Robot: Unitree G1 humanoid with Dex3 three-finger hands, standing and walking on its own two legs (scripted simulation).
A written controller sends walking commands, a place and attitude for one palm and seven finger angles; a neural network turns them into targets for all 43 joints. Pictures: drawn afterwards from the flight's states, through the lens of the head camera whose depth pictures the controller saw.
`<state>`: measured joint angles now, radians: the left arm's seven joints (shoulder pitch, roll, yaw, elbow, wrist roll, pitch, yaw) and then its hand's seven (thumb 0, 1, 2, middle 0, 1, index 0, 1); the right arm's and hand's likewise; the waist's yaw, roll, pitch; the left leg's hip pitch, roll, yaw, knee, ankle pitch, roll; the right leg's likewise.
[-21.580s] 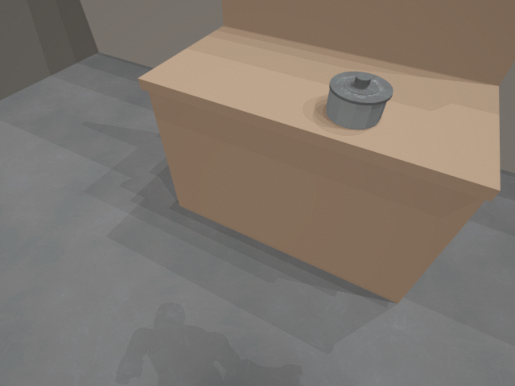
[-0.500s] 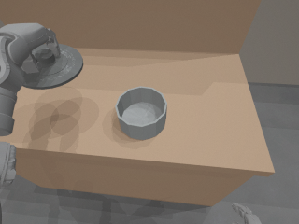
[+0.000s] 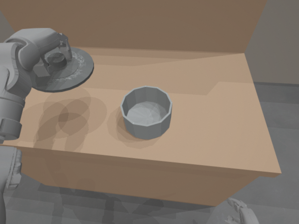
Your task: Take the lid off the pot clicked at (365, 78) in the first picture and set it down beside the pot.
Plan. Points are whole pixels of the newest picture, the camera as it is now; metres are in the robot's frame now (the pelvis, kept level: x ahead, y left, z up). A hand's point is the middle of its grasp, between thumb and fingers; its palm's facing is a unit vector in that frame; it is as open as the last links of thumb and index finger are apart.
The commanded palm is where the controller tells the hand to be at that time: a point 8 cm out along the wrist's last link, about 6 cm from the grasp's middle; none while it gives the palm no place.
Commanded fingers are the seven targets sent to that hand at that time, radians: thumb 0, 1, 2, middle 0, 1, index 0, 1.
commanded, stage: lower the lid onto the table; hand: left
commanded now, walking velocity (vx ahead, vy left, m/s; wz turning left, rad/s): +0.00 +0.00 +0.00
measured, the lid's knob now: (57, 60) +0.48 +0.25 +0.18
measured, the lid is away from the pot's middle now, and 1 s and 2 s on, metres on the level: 0.23 0.23 0.24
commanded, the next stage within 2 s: none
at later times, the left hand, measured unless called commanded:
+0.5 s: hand (55, 74) +0.45 +0.25 +0.17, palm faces -0.31 +0.01 -0.95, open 7.6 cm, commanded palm +0.43 +0.25 +0.23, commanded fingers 0.00 0.65 1.06 -1.22 -1.12 -0.78 -0.96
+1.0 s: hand (58, 87) +0.44 +0.26 +0.13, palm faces -0.36 +0.01 -0.93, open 7.6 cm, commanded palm +0.44 +0.25 +0.20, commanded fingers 0.00 0.65 1.06 -1.22 -1.12 -0.78 -0.96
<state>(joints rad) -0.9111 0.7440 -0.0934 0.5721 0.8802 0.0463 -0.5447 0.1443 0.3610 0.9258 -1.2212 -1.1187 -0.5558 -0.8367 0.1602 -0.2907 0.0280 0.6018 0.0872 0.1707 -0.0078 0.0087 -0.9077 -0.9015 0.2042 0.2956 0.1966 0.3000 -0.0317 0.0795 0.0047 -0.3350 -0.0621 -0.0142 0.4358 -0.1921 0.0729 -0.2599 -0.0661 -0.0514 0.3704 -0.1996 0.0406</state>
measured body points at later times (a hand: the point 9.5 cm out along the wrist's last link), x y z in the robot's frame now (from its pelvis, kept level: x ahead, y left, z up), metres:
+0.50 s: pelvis +0.00 +0.00 +0.00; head +0.06 -0.02 +0.45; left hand +0.46 +0.25 +0.22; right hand +0.11 -0.27 -0.12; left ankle +0.01 +0.07 -0.74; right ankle -0.01 -0.16 -0.74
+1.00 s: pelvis +0.01 -0.01 +0.00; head +0.07 -0.02 +0.45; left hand +0.45 +0.26 +0.18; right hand +0.13 -0.28 -0.12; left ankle +0.01 +0.07 -0.74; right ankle -0.01 -0.16 -0.74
